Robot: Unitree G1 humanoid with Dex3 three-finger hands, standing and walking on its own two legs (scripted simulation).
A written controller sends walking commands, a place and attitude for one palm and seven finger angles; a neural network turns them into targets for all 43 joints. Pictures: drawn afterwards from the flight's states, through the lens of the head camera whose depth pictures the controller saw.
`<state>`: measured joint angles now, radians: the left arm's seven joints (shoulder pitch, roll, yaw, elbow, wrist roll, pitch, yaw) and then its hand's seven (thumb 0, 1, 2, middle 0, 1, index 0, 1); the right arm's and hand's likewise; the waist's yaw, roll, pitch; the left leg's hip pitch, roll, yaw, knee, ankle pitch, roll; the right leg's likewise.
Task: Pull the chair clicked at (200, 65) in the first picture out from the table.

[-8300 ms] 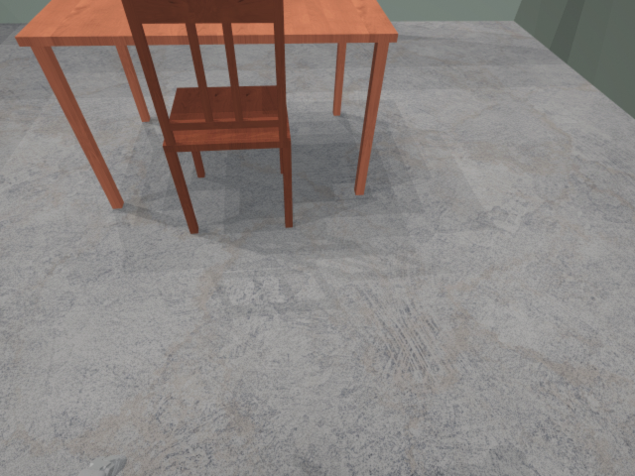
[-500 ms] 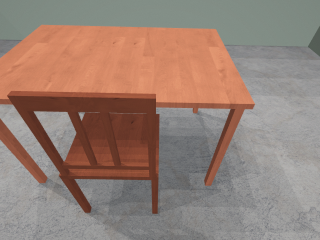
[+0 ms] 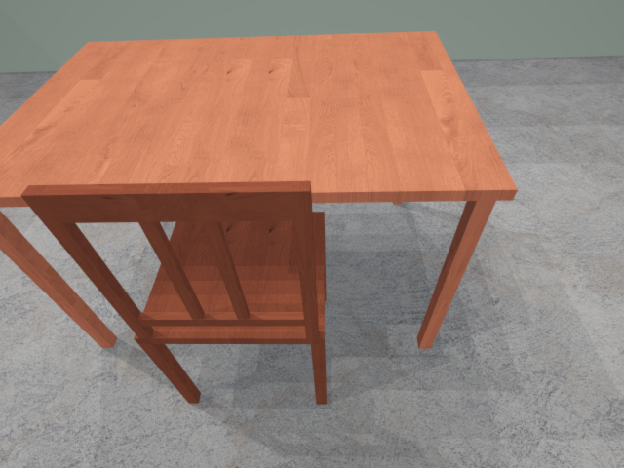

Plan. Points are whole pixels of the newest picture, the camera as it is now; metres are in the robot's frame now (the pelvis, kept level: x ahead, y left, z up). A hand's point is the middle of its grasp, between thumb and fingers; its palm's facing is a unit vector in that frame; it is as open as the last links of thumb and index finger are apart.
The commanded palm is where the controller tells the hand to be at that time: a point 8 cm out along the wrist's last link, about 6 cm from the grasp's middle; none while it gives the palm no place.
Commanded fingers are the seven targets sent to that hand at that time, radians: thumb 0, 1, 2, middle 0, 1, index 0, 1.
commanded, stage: look again from close up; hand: left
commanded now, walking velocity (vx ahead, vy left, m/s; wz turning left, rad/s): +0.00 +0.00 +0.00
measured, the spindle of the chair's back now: (176, 274) +0.45 +0.29 -0.08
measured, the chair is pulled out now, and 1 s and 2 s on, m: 0.00 0.00 0.00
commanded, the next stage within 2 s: shuffle to correct the standing spot in 1.10 s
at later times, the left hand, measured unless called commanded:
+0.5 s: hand out of the picture +0.08 +0.15 -0.16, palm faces +0.00 -0.97 -0.24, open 7.3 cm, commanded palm none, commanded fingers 0.00 0.90 0.90 -0.20 -0.30 -0.20 -0.30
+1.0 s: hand out of the picture +0.07 +0.13 -0.16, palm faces +0.01 -0.98 -0.22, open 7.3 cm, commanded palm none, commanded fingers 0.00 0.90 0.90 -0.20 -0.30 -0.20 -0.30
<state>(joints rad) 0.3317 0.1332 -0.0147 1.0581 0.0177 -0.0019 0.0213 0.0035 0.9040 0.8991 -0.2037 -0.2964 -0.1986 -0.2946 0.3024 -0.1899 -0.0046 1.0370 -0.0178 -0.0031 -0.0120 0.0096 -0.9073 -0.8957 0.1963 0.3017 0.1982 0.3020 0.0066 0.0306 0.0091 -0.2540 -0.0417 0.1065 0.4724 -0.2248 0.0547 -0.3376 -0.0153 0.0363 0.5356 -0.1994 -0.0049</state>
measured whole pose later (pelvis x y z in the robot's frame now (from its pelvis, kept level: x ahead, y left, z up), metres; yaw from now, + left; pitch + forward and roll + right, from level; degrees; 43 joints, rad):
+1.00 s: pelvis +0.06 -0.04 +0.01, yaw +0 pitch +0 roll +1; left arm 0.28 0.16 -0.02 1.10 0.01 -0.03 0.04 0.00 0.91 0.90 -0.20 -0.30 -0.20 -0.29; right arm 0.27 -0.15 0.01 1.13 -0.01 -0.02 -0.03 0.01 -0.91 -0.90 0.20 0.30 0.20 0.30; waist 0.00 0.00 0.02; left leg -0.10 0.03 0.08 0.38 -0.27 -0.02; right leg -0.18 0.06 0.01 0.42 -0.24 -0.06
